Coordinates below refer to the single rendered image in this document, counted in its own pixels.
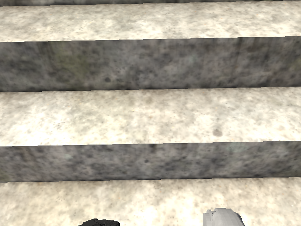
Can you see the right robot thigh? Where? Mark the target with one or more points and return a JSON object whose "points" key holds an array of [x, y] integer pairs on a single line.
{"points": [[221, 217]]}

